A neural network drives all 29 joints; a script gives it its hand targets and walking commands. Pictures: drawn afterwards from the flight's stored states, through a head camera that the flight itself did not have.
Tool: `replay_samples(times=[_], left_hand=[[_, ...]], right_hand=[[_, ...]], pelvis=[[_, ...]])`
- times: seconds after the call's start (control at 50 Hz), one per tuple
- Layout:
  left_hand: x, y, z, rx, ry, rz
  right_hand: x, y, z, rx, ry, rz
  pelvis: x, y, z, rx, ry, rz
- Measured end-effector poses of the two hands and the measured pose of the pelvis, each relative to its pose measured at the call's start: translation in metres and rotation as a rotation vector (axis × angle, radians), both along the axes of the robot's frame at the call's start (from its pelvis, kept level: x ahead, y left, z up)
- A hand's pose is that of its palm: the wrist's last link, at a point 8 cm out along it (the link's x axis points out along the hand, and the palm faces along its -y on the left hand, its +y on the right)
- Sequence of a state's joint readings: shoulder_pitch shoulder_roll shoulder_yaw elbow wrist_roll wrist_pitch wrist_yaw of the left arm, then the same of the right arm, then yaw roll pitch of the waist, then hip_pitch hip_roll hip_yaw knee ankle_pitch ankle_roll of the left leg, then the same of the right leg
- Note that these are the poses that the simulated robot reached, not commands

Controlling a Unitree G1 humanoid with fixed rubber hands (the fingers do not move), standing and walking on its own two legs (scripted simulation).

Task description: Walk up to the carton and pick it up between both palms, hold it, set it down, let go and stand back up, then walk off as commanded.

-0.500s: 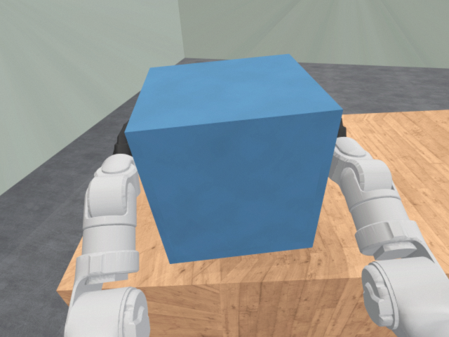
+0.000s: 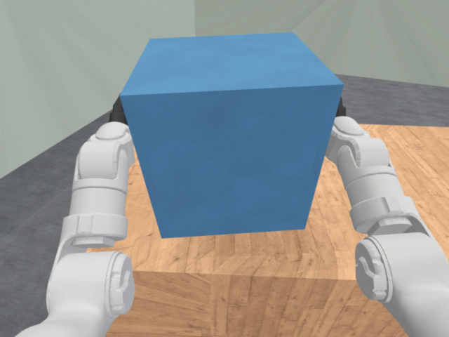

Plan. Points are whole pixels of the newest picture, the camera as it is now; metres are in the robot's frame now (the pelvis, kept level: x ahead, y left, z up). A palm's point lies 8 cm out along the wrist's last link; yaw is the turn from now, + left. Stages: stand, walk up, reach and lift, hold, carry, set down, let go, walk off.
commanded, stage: hold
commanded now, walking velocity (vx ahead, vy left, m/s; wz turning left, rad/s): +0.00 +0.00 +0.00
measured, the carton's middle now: (227, 134) +0.42 +0.00 +0.23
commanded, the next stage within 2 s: none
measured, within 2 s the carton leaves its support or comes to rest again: neither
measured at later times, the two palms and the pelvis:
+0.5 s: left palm (104, 123) +0.38 +0.20 +0.27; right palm (323, 117) +0.39 -0.16 +0.27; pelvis +0.03 +0.01 +0.00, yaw +0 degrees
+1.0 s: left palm (118, 119) +0.37 +0.18 +0.28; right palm (344, 113) +0.37 -0.18 +0.29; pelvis +0.00 +0.01 +0.00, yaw -1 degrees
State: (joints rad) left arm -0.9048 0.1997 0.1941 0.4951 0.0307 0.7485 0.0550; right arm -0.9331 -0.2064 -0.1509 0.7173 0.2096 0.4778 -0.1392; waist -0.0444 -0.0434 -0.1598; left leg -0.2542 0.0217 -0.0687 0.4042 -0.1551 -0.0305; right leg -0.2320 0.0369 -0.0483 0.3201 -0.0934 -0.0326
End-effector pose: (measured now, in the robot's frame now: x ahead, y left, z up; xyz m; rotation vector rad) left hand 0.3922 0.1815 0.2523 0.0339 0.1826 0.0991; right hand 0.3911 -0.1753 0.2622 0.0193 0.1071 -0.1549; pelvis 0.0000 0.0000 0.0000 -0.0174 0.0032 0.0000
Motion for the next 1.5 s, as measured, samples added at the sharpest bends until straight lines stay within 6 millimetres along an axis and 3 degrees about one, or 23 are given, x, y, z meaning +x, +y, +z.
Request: replay_samples(times=[0.1, 0.24, 0.48, 0.7, 0.96, 1.12, 1.28, 1.36, 1.5], left_hand=[[0.008, -0.005, 0.012, -0.020, 0.004, -0.010], [0.014, -0.006, 0.009, 0.011, 0.031, -0.023], [-0.008, 0.018, 0.020, -0.026, -0.034, 0.032], [-0.014, 0.015, 0.012, -0.029, 0.002, 0.008], [-0.020, -0.007, 0.031, -0.022, 0.003, 0.012], [-0.020, 0.000, 0.038, -0.009, 0.033, 0.034], [-0.006, 0.009, 0.050, -0.013, 0.006, 0.026], [0.003, 0.011, 0.045, -0.027, 0.008, 0.010], [0.014, 0.009, 0.019, -0.010, 0.042, -0.017]], right_hand=[[0.003, -0.006, 0.008, 0.021, 0.006, -0.017], [0.008, -0.007, 0.002, -0.004, 0.041, -0.012], [0.001, 0.017, 0.011, 0.040, -0.012, 0.033], [-0.010, 0.014, 0.025, 0.014, 0.022, 0.018], [-0.018, -0.007, 0.031, 0.017, 0.019, 0.012], [-0.012, -0.001, 0.022, 0.007, 0.052, 0.035], [-0.002, 0.008, 0.032, -0.005, 0.028, 0.029], [0.003, 0.010, 0.035, -0.006, 0.034, 0.013], [0.009, 0.008, 0.027, -0.028, 0.071, -0.005]], pelvis=[[0.003, 0.001, 0.000, 0.002, -0.011, 0.000], [0.014, 0.007, 0.002, 0.001, -0.023, -0.009], [0.028, 0.014, 0.002, -0.011, -0.057, -0.003], [0.016, 0.012, 0.001, -0.016, -0.074, 0.005], [0.002, 0.011, 0.001, -0.003, -0.045, -0.022], [-0.001, 0.005, 0.000, 0.003, -0.023, -0.013], [0.001, -0.002, 0.000, -0.001, 0.006, 0.009], [0.005, -0.002, 0.000, -0.005, 0.005, 0.018], [0.016, 0.003, 0.002, -0.010, -0.002, 0.016]])
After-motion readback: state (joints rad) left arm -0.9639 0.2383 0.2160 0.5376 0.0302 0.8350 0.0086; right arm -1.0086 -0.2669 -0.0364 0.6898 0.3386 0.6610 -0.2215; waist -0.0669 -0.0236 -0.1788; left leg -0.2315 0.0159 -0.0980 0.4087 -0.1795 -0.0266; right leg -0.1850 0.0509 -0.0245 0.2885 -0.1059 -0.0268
